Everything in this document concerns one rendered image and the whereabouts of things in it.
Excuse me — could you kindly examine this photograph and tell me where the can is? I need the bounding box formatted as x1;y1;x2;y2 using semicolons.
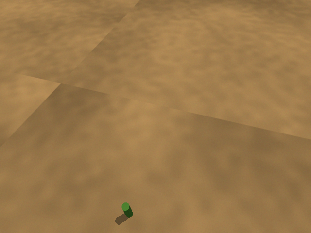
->
122;202;133;218

